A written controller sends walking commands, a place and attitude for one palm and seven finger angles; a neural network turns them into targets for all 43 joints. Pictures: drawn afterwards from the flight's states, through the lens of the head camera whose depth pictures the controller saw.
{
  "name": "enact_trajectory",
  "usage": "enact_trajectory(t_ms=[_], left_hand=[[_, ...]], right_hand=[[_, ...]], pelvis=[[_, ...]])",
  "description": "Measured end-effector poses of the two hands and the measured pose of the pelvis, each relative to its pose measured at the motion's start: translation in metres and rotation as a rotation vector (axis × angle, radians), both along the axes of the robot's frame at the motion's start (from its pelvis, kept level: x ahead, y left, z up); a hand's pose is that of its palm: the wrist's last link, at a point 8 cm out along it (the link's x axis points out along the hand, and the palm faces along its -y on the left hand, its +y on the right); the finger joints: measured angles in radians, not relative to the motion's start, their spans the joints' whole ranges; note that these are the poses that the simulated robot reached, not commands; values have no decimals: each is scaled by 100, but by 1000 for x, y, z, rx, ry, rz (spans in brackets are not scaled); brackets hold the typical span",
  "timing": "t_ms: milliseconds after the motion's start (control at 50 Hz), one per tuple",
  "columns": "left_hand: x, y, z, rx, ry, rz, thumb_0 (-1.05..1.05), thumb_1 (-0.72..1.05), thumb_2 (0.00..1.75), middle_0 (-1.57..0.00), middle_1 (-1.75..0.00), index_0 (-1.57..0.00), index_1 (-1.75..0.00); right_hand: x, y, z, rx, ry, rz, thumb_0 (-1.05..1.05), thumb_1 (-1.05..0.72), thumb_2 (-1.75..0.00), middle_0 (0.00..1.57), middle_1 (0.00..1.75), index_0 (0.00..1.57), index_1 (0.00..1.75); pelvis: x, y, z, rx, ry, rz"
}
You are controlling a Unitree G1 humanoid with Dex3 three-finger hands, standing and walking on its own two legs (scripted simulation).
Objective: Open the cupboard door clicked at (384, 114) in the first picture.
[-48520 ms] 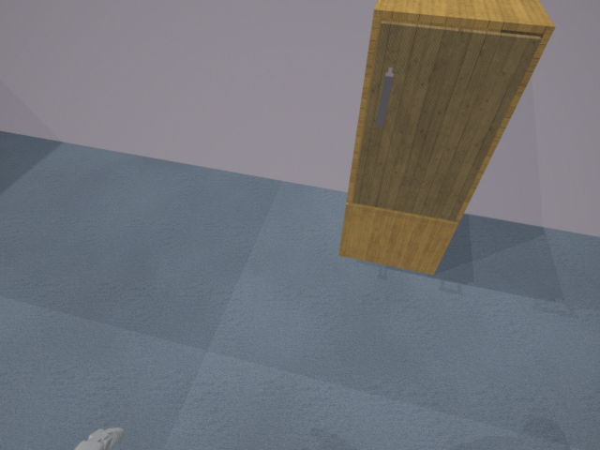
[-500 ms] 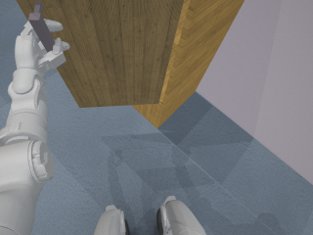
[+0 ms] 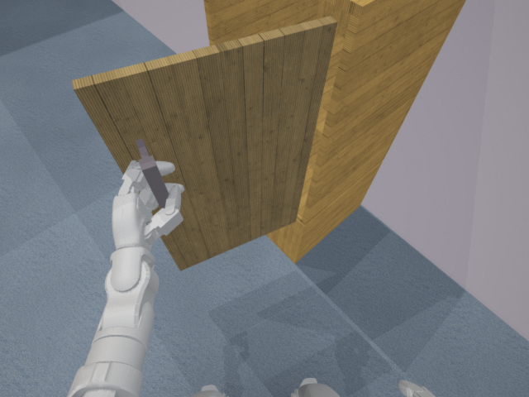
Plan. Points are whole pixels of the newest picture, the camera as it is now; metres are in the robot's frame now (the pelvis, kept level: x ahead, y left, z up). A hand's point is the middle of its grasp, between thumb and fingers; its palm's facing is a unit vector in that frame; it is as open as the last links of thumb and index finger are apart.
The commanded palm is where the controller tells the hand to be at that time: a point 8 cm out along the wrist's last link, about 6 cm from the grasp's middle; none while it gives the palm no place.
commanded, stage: pull the door open along its arc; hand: left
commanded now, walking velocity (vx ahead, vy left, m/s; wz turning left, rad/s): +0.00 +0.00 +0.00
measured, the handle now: (156, 181) +0.44 +0.16 +0.05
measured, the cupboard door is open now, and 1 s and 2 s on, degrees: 74 94 94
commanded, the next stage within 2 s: open thumb and fingers to let go in 0.38 s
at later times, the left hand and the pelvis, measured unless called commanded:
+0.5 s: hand (228, 254) +0.31 +0.05 +0.05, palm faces +0.42 -0.91 -0.01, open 6.1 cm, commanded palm +0.27 +0.09 +0.04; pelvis +0.00 -0.05 +0.00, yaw +5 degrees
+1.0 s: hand (227, 257) +0.30 +0.05 +0.05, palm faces +0.39 -0.92 -0.01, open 12.6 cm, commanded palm +0.26 +0.10 +0.04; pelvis -0.03 -0.04 -0.01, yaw +5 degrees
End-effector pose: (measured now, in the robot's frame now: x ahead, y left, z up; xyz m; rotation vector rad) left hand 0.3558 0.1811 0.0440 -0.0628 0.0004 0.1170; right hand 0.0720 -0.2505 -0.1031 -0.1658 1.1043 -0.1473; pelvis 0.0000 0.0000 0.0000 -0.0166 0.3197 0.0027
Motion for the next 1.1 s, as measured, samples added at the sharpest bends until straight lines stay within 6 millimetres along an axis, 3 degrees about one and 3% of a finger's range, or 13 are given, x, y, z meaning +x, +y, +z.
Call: enact_trajectory(t_ms=[160, 300, 520, 660, 800, 980, 1100], left_hand=[[-57, -49, 2, 6, 7, 149, 1, 67, 70, -36, -131, -37, -131], [-76, -73, 5, 48, 32, 265, 1, 66, 71, -36, -128, -37, -131], [-87, -96, 6, 72, 39, 317, 2, 70, 76, -32, -130, -34, -132], [-87, -94, 5, 102, 27, 306, 1, 63, 77, -35, -132, -35, -132], [-88, -93, 6, 75, 32, 295, 1, 32, 65, -33, -127, -35, -128], [-91, -92, 6, 74, -1, 287, 1, -22, 42, -31, -122, -32, -121], [-92, -88, 6, 68, -1, 288, 0, -41, 34, -28, -109, -29, -108]], right_hand=[[75, 17, 8, 44, -188, 122, 1, -90, -90, 20, 30, 20, 29], [103, 25, 9, 70, -245, 183, 1, -90, -90, 20, 30, 20, 30], [84, -6, -7, 37, -169, 190, 1, -90, -90, 20, 30, 20, 30], [61, -25, -19, 7, -108, 159, 1, -90, -90, 20, 30, 20, 30], [50, -25, -16, 7, -122, 138, 1, -90, -90, 20, 30, 20, 29], [49, -10, -13, 14, -163, 153, 1, -90, -90, 20, 30, 20, 30], [50, 5, -10, 18, -182, 162, 1, -90, -90, 20, 30, 20, 30]], pelvis=[[-3, -12, -1, 22, -61, 16], [-5, -29, -2, 37, -91, 39], [-5, -49, -3, 49, -94, 77], [-13, -54, -5, 57, -90, 80], [-20, -52, -3, 56, -102, 77], [-30, -41, -6, 46, -106, 73], [-35, -32, -7, 36, -112, 69]])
